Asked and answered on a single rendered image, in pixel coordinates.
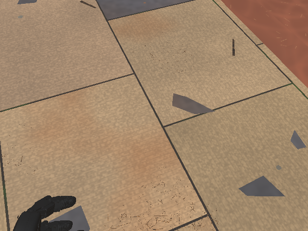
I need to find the left robot hand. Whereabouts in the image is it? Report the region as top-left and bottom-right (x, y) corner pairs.
(13, 195), (84, 231)

